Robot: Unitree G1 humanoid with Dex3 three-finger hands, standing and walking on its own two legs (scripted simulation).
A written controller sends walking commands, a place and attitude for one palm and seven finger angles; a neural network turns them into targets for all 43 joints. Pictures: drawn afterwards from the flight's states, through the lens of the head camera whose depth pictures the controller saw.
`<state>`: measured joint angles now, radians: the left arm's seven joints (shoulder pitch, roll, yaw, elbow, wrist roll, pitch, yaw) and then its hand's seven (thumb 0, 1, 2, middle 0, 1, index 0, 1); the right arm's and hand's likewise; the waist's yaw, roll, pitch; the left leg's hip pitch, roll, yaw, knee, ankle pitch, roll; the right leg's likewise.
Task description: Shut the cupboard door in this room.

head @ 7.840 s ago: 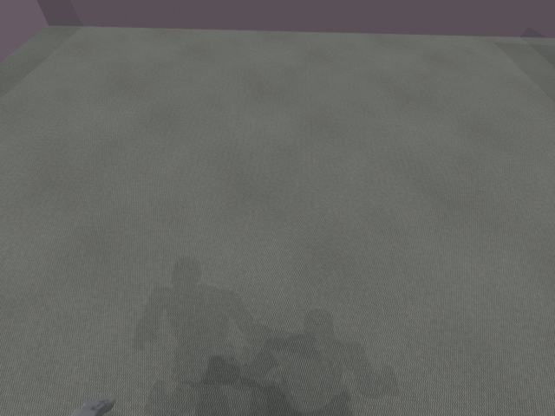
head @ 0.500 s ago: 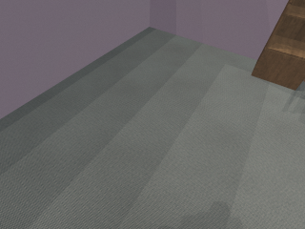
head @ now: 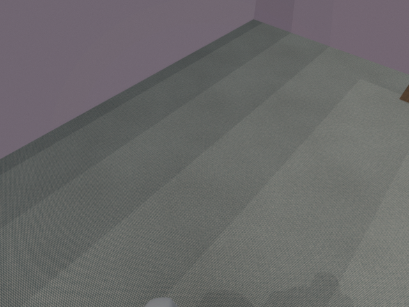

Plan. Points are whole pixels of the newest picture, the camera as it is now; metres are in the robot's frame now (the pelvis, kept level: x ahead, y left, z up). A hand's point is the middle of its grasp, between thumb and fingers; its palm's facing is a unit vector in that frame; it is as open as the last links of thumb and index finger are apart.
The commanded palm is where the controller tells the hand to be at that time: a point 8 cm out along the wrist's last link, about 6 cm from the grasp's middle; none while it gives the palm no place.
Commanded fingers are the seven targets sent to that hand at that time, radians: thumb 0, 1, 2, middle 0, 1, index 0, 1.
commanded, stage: turn or walk to find it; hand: left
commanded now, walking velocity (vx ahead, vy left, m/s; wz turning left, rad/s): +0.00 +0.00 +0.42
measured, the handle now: out of the picture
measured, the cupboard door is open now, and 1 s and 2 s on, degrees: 80 80 80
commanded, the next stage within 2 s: none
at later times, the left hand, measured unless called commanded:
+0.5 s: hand out of the picture +0.06 +0.26 -0.16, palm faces +0.19 -0.95 -0.26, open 7.4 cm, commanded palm none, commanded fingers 0.00 0.90 0.90 -0.20 -0.30 -0.20 -0.30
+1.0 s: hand out of the picture -0.07 +0.20 -0.16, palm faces +0.45 -0.86 -0.25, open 7.3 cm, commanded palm none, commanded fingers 0.00 0.90 0.90 -0.20 -0.30 -0.20 -0.30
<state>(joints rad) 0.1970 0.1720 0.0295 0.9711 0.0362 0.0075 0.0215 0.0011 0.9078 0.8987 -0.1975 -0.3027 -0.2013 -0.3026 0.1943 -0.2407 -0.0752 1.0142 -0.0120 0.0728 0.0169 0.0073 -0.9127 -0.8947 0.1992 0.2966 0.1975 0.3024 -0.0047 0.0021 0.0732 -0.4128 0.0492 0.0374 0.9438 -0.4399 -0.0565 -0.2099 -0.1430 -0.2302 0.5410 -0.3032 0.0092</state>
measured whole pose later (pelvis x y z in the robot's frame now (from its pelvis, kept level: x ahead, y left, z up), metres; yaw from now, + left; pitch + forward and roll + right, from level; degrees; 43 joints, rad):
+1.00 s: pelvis -0.02 +0.01 +0.00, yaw +26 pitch +0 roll +1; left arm 0.25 0.18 0.04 0.96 0.03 0.01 0.02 0.00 0.91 0.90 -0.20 -0.30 -0.20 -0.30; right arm 0.18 -0.26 -0.07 1.00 -0.01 0.08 0.01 0.01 -0.91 -0.89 0.20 0.30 0.20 0.30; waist 0.02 0.01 0.08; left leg -0.37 0.04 0.02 0.90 -0.45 -0.07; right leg -0.21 -0.13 -0.25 0.53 -0.30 -0.01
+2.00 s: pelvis -0.04 -0.02 +0.01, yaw +51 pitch -1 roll +2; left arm 0.23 0.16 0.03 0.95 0.03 0.01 0.02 0.00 0.91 0.90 -0.20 -0.30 -0.20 -0.30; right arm 0.24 -0.26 -0.09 1.01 -0.02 0.09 0.02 0.01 -0.91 -0.89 0.20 0.30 0.20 0.30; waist -0.01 0.03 0.07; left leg -0.42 0.04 -0.03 1.05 -0.40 -0.08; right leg -0.21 -0.11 -0.21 0.50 -0.27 -0.03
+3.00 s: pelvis -0.07 -0.06 +0.00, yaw +76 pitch -1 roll +2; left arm 0.21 0.15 0.03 0.94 0.02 0.01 0.03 0.00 0.91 0.90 -0.20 -0.30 -0.20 -0.30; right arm 0.26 -0.26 -0.09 1.01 -0.02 0.09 0.02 0.01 -0.91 -0.89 0.20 0.30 0.20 0.30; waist -0.02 0.04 0.06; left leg -0.45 0.03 -0.03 1.11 -0.38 -0.07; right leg -0.19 -0.10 -0.20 0.50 -0.28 -0.03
